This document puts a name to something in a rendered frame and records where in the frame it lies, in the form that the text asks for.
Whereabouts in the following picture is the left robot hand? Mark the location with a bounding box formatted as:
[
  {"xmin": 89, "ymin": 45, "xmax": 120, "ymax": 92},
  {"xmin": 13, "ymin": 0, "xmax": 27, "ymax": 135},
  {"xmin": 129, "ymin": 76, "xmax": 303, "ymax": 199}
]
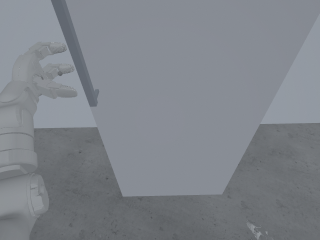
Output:
[{"xmin": 11, "ymin": 41, "xmax": 78, "ymax": 99}]

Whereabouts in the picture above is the robot left forearm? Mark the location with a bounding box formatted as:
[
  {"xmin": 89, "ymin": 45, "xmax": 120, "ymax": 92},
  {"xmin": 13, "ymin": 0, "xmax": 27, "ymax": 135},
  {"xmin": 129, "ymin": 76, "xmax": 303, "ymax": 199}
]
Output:
[{"xmin": 0, "ymin": 80, "xmax": 39, "ymax": 180}]

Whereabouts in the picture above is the handle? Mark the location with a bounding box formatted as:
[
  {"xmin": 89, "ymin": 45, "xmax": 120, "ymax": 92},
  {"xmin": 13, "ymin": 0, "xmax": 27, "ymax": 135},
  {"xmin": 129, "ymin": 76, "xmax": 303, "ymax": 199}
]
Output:
[{"xmin": 51, "ymin": 0, "xmax": 99, "ymax": 107}]

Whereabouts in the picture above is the fridge door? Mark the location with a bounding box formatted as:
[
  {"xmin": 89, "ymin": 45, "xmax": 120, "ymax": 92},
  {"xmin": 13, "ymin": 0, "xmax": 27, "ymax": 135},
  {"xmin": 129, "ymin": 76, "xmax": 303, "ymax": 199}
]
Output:
[{"xmin": 51, "ymin": 0, "xmax": 320, "ymax": 197}]

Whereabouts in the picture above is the right robot hand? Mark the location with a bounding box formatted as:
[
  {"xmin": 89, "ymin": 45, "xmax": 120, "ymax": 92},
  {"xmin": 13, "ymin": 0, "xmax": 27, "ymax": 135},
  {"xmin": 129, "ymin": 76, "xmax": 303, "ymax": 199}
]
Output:
[{"xmin": 246, "ymin": 219, "xmax": 273, "ymax": 240}]

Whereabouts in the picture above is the robot left upper arm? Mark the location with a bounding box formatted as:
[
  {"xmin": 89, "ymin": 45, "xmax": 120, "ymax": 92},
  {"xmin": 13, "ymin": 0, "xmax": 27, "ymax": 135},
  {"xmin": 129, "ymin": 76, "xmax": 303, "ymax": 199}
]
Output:
[{"xmin": 0, "ymin": 173, "xmax": 49, "ymax": 240}]

